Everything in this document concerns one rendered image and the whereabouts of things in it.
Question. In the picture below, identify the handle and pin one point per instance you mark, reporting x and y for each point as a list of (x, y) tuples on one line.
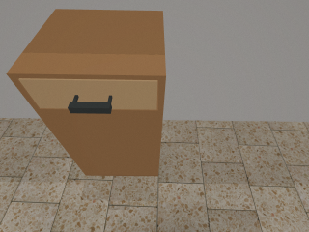
[(90, 107)]

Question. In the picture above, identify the drawer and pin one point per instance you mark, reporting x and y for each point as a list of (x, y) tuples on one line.
[(56, 93)]

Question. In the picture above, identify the cabinet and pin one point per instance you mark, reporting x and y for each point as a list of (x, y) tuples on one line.
[(101, 45)]

